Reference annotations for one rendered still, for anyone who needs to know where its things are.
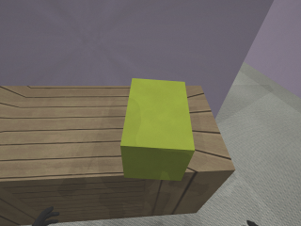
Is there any left robot hand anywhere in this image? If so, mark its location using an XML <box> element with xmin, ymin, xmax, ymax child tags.
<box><xmin>32</xmin><ymin>206</ymin><xmax>60</xmax><ymax>226</ymax></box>

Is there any pedestal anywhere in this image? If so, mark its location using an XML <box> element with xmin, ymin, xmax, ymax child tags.
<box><xmin>0</xmin><ymin>86</ymin><xmax>235</xmax><ymax>226</ymax></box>

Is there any carton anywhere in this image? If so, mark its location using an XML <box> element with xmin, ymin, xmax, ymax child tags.
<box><xmin>120</xmin><ymin>78</ymin><xmax>195</xmax><ymax>181</ymax></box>

